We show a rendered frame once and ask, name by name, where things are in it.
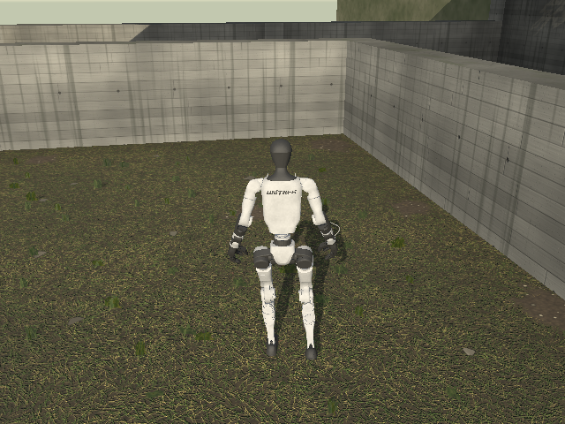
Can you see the right robot hand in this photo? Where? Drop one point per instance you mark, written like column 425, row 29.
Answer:
column 325, row 247

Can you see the robot right forearm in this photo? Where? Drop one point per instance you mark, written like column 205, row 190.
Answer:
column 326, row 231

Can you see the left robot hand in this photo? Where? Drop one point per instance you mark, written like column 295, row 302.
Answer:
column 232, row 251

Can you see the robot head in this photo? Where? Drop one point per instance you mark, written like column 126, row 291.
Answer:
column 280, row 151

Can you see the robot right foot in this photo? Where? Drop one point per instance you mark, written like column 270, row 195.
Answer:
column 311, row 353

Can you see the left robot upper arm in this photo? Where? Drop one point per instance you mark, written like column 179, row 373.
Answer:
column 253, row 187

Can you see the right robot upper arm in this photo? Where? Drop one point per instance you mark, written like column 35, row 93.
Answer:
column 309, row 186

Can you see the robot left forearm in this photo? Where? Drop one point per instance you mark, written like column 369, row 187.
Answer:
column 238, row 234

